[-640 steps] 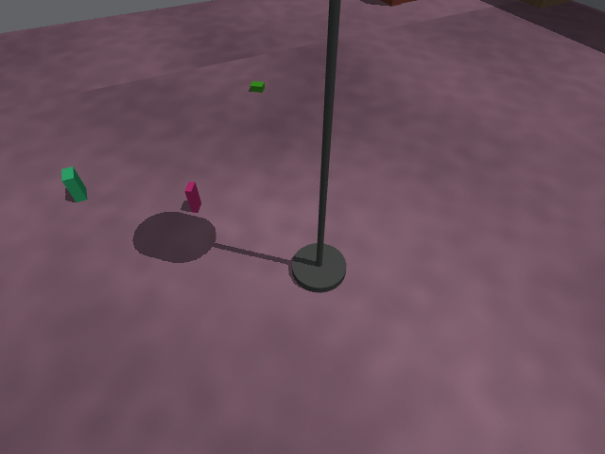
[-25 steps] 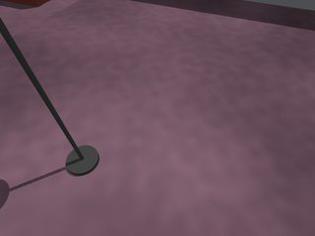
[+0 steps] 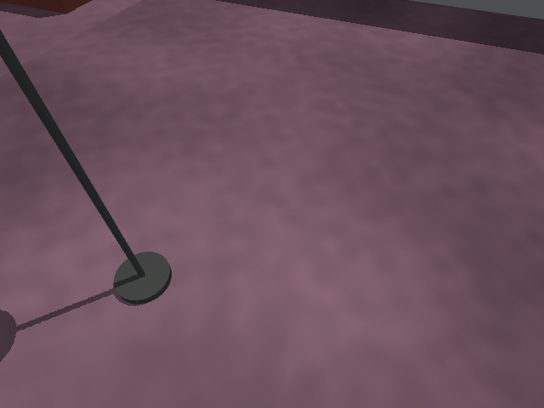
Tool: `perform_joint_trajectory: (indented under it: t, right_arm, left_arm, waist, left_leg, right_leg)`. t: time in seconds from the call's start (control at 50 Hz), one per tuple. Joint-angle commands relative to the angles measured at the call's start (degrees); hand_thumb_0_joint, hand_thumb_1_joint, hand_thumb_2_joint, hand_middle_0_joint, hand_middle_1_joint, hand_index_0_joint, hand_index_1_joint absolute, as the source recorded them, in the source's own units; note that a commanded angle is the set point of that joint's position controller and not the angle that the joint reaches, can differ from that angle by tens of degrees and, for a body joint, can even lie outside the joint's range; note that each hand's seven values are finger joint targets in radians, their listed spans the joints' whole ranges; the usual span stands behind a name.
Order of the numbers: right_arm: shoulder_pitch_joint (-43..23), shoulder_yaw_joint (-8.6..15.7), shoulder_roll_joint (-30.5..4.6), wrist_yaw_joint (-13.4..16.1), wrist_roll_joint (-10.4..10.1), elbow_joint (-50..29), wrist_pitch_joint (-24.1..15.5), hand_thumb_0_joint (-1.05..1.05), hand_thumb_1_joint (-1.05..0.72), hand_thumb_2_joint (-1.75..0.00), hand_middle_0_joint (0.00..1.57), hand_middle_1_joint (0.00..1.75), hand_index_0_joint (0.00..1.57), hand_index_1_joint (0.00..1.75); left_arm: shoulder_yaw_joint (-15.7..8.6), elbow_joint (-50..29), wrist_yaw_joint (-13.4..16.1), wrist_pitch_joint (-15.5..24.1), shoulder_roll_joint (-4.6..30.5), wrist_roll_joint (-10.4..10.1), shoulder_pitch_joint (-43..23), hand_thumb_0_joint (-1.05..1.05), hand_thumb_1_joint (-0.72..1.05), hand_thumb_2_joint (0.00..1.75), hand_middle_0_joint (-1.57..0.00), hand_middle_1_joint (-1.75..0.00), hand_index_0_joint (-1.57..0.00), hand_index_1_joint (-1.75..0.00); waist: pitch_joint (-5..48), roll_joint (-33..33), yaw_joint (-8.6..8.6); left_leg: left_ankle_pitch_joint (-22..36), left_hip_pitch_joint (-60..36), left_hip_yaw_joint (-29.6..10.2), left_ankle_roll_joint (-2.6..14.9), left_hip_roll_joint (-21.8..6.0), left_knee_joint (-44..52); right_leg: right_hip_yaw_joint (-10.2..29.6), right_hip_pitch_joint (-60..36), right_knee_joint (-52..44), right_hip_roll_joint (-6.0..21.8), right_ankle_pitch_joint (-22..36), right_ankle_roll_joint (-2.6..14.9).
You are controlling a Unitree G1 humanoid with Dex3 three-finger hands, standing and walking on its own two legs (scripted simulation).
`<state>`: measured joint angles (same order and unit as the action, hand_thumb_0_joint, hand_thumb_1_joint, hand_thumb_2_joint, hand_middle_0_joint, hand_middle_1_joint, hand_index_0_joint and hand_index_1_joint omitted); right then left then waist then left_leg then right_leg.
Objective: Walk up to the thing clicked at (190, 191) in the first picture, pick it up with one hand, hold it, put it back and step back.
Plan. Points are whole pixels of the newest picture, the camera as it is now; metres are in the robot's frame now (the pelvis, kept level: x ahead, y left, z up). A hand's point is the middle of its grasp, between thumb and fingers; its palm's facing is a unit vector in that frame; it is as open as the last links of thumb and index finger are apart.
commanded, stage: stand
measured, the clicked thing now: out of the picture +0.59 +1.21 -0.71
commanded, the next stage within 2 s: walk up in 0.48 s
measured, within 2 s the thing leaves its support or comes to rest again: neither
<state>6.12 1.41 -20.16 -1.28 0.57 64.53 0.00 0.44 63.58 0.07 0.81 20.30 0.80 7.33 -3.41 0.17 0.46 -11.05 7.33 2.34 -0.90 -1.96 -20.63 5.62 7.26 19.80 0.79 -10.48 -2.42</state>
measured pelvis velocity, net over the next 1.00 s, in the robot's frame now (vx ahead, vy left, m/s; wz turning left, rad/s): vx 0.14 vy -0.06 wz -0.03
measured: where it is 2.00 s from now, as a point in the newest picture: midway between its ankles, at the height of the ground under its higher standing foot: (279, 296)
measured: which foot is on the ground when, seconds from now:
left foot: down 0.00-0.74, up 0.76-1.00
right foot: down 0.00-0.52, up 0.54-0.72, down 0.74-1.00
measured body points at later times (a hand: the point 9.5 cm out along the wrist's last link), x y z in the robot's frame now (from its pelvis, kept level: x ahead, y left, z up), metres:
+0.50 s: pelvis +0.00 +0.00 +0.00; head +0.02 +0.00 +0.45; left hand +0.08 +0.30 -0.13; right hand +0.08 -0.30 -0.13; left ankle +0.00 +0.13 -0.75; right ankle +0.01 -0.15 -0.75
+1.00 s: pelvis +0.14 -0.06 -0.01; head +0.13 -0.08 +0.44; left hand +0.16 +0.27 -0.11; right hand +0.19 -0.38 -0.13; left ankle +0.22 +0.09 -0.69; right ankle +0.10 -0.17 -0.75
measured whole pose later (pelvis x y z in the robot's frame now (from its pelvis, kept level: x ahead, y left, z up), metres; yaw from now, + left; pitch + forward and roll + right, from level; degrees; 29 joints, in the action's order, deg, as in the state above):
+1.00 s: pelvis +0.14 -0.06 -0.01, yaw -2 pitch -4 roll -2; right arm 15.0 4.8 -24.3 -5.2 0.9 55.6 -0.7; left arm -3.7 56.0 -2.0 4.5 22.2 1.3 19.1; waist -2.5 -4.4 -1.8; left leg -14.5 28.9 -5.6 -0.1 -2.2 -53.3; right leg -5.3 2.7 20.8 -1.5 -14.7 2.0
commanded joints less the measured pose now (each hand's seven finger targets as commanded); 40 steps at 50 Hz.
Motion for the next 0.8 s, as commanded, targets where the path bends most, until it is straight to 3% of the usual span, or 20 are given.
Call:
perform_joint_trajectory:
  t: [0.0,0.22,0.32,0.44,0.46,0.48,0.5,0.52,0.54,0.58,0.6,0.64,0.68,0.7,0.72,0.74,0.76,0.78]
  right_arm:
    - [-2.71,2.07,-12.32,1.04,-0.13,-3.71,-1.20,0.00,-0.90,-0.90,0.20,0.30,0.20,0.30]
    - [-1.92,1.96,-12.19,1.14,-0.23,-3.70,-1.12,0.00,-0.90,-0.90,0.20,0.30,0.20,0.30]
    - [-1.77,1.95,-12.31,1.25,-0.15,-3.77,-1.19,0.00,-0.90,-0.90,0.20,0.30,0.20,0.30]
    - [-2.01,1.93,-12.08,1.20,-0.23,-3.92,-1.21,0.00,-0.90,-0.90,0.20,0.30,0.20,0.30]
    - [2.30,5.50,-17.80,-0.05,0.80,-6.50,-2.18,0.00,-0.90,-0.90,0.20,0.30,0.20,0.30]
    - [5.21,6.46,-19.29,-0.51,1.29,-5.18,-2.26,0.00,-0.90,-0.90,0.20,0.30,0.20,0.30]
    - [6.00,7.30,-20.56,-0.55,1.54,-5.41,-2.33,0.00,-0.90,-0.90,0.20,0.30,0.20,0.30]
    - [5.93,7.95,-21.82,-0.69,1.34,-6.59,-2.55,0.00,-0.90,-0.90,0.20,0.30,0.20,0.30]
    - [4.98,8.14,-21.31,-0.79,1.58,-7.57,-2.96,0.00,-0.90,-0.90,0.20,0.30,0.20,0.30]
    - [3.68,7.49,-18.30,-0.84,1.67,-9.08,-3.39,0.00,-0.90,-0.90,0.20,0.30,0.20,0.30]
    - [2.53,7.34,-17.65,-1.00,1.92,-10.01,-3.38,0.00,-0.90,-0.90,0.20,0.30,0.20,0.30]
    - [0.03,7.65,-18.14,-1.55,2.08,-11.50,-3.18,0.00,-0.90,-0.90,0.20,0.30,0.20,0.30]
    - [-3.87,7.67,-17.53,-1.79,1.75,-13.28,-2.43,0.00,-0.90,-0.90,0.20,0.30,0.20,0.30]
    - [-4.14,6.82,-15.01,-1.71,1.69,-13.95,-1.99,0.00,-0.90,-0.90,0.20,0.30,0.20,0.30]
    - [-1.97,5.21,-10.68,-1.71,1.68,-14.38,-1.72,0.00,-0.90,-0.90,0.20,0.30,0.20,0.30]
    - [-1.66,4.25,-8.48,-1.81,1.44,-15.97,-1.28,0.00,-0.90,-0.90,0.20,0.30,0.20,0.30]
    - [0.91,5.20,-12.20,-1.60,0.51,-15.55,-0.78,0.00,-0.90,-0.90,0.20,0.30,0.20,0.30]
    - [2.14,6.11,-15.43,-1.62,0.38,-14.94,-0.96,0.00,-0.90,-0.90,0.20,0.30,0.20,0.30]
  left_arm:
    - [-2.65,-3.21,0.58,0.99,12.30,-0.19,-1.93,0.00,0.90,0.90,-0.20,-0.30,-0.20,-0.30]
    - [-2.63,-3.13,0.62,0.89,12.26,-0.12,-1.71,0.00,0.90,0.90,-0.20,-0.30,-0.20,-0.30]
    - [-2.63,-3.35,0.59,0.96,12.05,-0.19,-1.56,0.00,0.90,0.90,-0.20,-0.30,-0.20,-0.30]
    - [-2.65,-3.15,0.55,0.75,12.10,-0.24,-1.57,0.00,0.90,0.90,-0.20,-0.30,-0.20,-0.30]
    - [-5.45,-6.50,-1.07,1.34,16.22,0.80,0.33,0.00,0.90,0.90,-0.20,-0.30,-0.20,-0.30]
    - [-5.73,-6.76,-1.76,1.24,16.02,1.15,-2.02,0.00,0.90,0.90,-0.20,-0.30,-0.20,-0.30]
    - [-5.82,-7.81,-2.30,0.93,15.03,1.19,-3.66,0.00,0.90,0.90,-0.20,-0.30,-0.20,-0.30]
    - [-6.07,-9.09,-2.50,0.97,15.59,1.72,-4.60,0.00,0.90,0.90,-0.20,-0.30,-0.20,-0.30]
    - [-5.99,-9.94,-2.65,1.36,15.19,1.58,-4.51,0.00,0.90,0.90,-0.20,-0.30,-0.20,-0.30]
    - [-6.00,-9.89,-3.48,2.26,14.68,0.99,-3.96,0.00,0.90,0.90,-0.20,-0.30,-0.20,-0.30]
    - [-5.87,-10.02,-4.02,2.47,13.93,0.73,-2.55,0.00,0.90,0.90,-0.20,-0.30,-0.20,-0.30]
    - [-6.67,-9.57,-4.64,2.37,13.76,0.71,2.13,0.00,0.90,0.90,-0.20,-0.30,-0.20,-0.30]
    - [-7.33,-7.32,-4.24,2.45,13.23,0.83,9.71,0.00,0.90,0.90,-0.20,-0.30,-0.20,-0.30]
    - [-8.42,-4.72,-3.34,2.81,14.99,0.86,16.29,0.00,0.90,0.90,-0.20,-0.30,-0.20,-0.30]
    - [-9.96,-2.86,-2.29,3.25,19.04,1.34,22.92,0.00,0.90,0.90,-0.20,-0.30,-0.20,-0.30]
    - [-11.04,-5.03,-1.53,3.56,23.14,2.01,23.36,0.00,0.90,0.90,-0.20,-0.30,-0.20,-0.30]
    - [-10.63,-8.81,-1.27,3.78,24.38,1.96,14.45,0.00,0.90,0.90,-0.20,-0.30,-0.20,-0.30]
    - [-10.15,-11.41,-1.49,3.88,25.45,1.44,8.76,0.00,0.90,0.90,-0.20,-0.30,-0.20,-0.30]
  waist:
    - [4.79,-0.10,0.23]
    - [4.06,0.13,0.35]
    - [4.71,-0.37,0.21]
    - [3.78,-0.24,0.11]
    - [9.87,-1.86,1.09]
    - [5.13,-5.41,2.66]
    - [1.09,-11.51,3.72]
    - [-2.01,-11.68,4.10]
    - [-4.41,-8.55,3.39]
    - [-3.47,-5.45,1.92]
    - [-2.16,-6.96,1.64]
    - [-0.42,-11.39,-0.59]
    - [1.69,-10.33,-4.82]
    - [4.37,-3.73,-7.83]
    - [5.83,11.19,-10.39]
    - [2.56,17.18,-11.10]
    - [-0.21,8.74,-6.92]
    - [-4.72,6.80,-4.58]
  left_leg:
    - [3.64,-3.64,-4.87,2.13,-5.88,3.45]
    - [3.09,-3.23,-4.98,2.16,-5.93,3.62]
    - [5.28,-3.58,-4.52,2.25,-5.80,3.12]
    - [3.87,-2.65,-4.91,2.17,-5.80,3.94]
    - [-25.22,-7.15,-6.20,6.02,-5.43,1.93]
    - [-37.72,-7.93,-10.92,7.84,-8.16,6.24]
    - [-41.26,-8.64,-17.94,10.42,-14.84,13.03]
    - [-39.27,-6.81,-23.71,14.14,-21.47,16.21]
    - [-32.83,-7.10,-23.77,15.57,-23.30,15.76]
    - [-22.84,-6.44,-17.49,13.76,-18.96,13.28]
    - [-21.13,-6.54,-13.41,12.59,-16.26,11.84]
    - [-22.05,-0.54,-8.16,10.96,-12.92,9.88]
    - [-23.75,8.61,-2.31,8.88,-10.01,1.34]
    - [-24.55,15.24,0.12,7.21,-7.38,-9.54]
    - [-28.32,25.45,5.02,5.30,-1.18,-27.92]
    - [-27.63,35.84,-2.48,3.22,5.39,-41.49]
    - [-21.07,32.33,-9.38,2.50,4.18,-44.93]
    - [-17.29,30.45,-11.64,2.78,0.29,-44.22]
  right_leg:
    - [2.61,2.21,-2.56,5.43,8.26,3.25]
    - [2.53,2.14,-2.54,5.35,7.51,3.16]
    - [2.72,1.67,-2.77,5.58,10.39,3.19]
    - [2.35,1.75,-2.53,5.20,8.11,3.24]
    - [1.42,4.55,2.76,1.33,-19.74,5.12]
    - [-1.27,14.82,8.52,-0.31,-26.35,4.68]
    - [-5.77,22.69,20.13,-2.05,-20.03,3.46]
    - [-4.58,27.72,26.67,0.38,-19.04,3.02]
    - [-3.27,29.81,25.35,2.85,-17.87,2.97]
    - [-2.37,25.40,22.62,4.04,-16.55,3.16]
    - [-3.96,23.05,19.07,3.39,-15.76,3.28]
    - [-7.10,13.41,16.65,2.59,-11.35,3.13]
    - [-10.96,-1.69,7.95,0.74,-2.14,3.11]
    - [-9.93,-12.41,6.56,-0.24,-1.56,2.98]
    - [-1.07,-20.13,1.64,3.33,-12.74,3.34]
    - [20.75,-15.36,-8.27,14.81,-34.06,6.15]
    - [33.65,-4.48,-17.62,23.24,-47.42,9.73]
    - [34.66,2.02,-18.31,24.32,-49.14,13.09]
